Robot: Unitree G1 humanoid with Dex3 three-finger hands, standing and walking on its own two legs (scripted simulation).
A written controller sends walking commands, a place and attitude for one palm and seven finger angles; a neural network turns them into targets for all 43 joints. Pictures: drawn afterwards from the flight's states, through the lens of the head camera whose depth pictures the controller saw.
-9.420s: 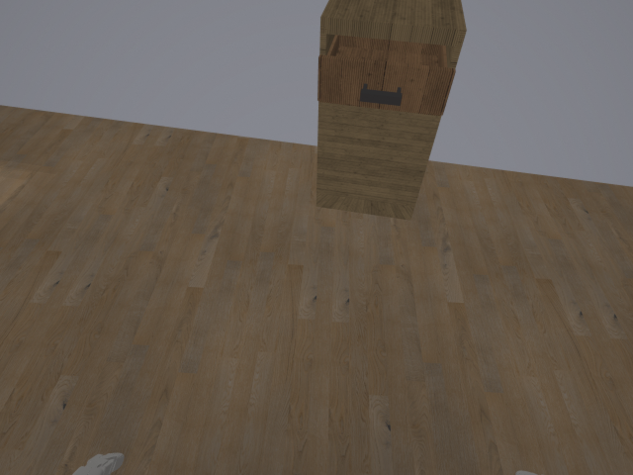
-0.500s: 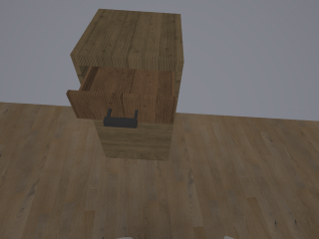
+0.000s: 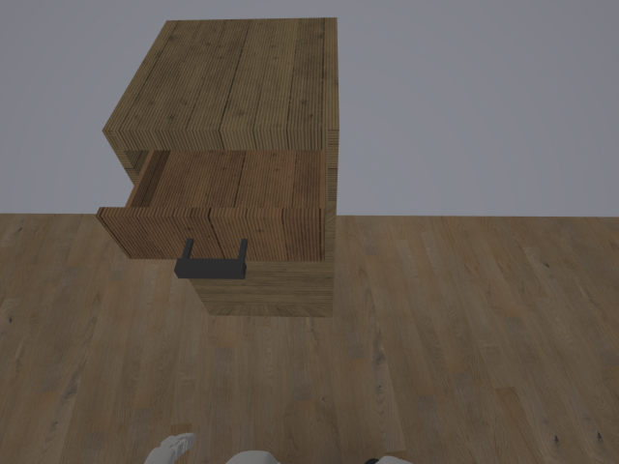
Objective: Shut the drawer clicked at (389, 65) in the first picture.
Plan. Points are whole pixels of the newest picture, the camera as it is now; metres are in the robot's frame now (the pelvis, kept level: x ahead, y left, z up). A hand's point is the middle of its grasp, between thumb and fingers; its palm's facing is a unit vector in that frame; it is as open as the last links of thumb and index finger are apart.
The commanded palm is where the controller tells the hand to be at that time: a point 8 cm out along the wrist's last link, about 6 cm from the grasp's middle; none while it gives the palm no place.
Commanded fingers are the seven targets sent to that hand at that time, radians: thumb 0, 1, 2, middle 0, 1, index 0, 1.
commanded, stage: come to a stop and stand still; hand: left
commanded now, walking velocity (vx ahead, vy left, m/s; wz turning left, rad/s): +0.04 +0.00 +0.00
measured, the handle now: (213, 256) +0.44 +0.20 -0.08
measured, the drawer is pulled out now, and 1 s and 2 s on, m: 0.16 0.16 0.16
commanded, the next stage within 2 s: look again from close up in 0.70 s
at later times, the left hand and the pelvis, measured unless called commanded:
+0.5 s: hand out of the picture -0.04 +0.20 -0.17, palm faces -0.01 -0.97 -0.22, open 7.3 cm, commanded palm none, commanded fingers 0.00 0.90 0.90 -0.20 -0.30 -0.20 -0.30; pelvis -0.02 +0.02 +0.00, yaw -2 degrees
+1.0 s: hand out of the picture +0.01 +0.18 -0.17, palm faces -0.01 -0.97 -0.22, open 7.3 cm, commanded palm none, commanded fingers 0.00 0.90 0.90 -0.20 -0.30 -0.20 -0.30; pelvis -0.01 +0.00 +0.00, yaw -2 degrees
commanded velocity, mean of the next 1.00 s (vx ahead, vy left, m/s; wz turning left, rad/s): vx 0.03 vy -0.04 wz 0.00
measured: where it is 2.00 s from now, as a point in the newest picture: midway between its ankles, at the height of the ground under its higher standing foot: outside the picture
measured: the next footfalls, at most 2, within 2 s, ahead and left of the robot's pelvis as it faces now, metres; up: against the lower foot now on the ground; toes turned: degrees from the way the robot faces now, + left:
left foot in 0.12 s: +0.01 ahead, +0.13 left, +0.00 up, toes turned +1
right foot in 0.46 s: -0.01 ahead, -0.09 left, +0.00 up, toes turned -4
